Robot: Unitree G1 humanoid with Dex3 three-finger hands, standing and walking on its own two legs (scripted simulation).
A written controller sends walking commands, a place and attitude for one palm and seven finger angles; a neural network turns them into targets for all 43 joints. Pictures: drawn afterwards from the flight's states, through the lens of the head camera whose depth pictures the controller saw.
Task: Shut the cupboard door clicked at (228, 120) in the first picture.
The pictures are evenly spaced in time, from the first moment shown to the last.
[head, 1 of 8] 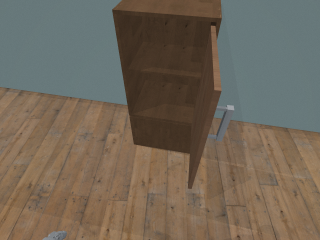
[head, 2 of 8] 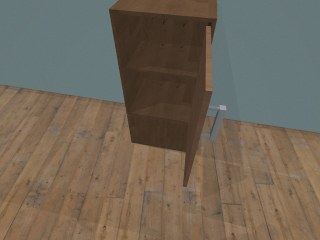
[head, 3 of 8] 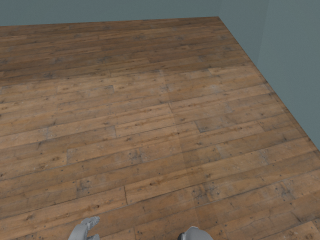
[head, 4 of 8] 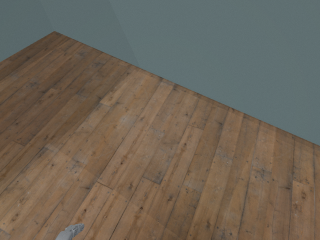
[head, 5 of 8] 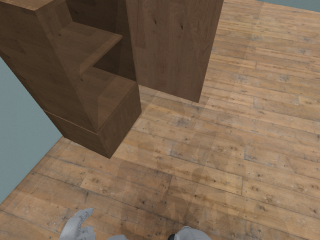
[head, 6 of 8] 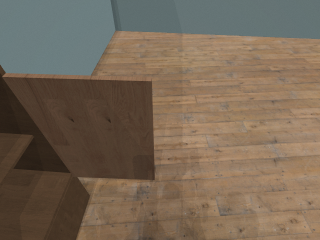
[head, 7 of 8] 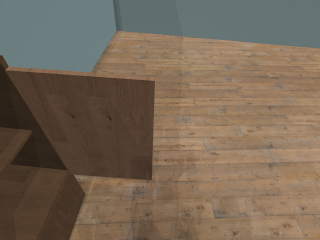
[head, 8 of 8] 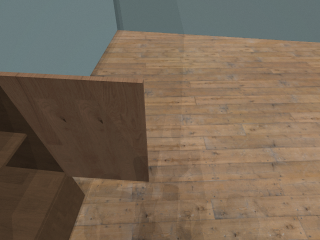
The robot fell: no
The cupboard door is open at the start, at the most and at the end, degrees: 92 92 92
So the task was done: no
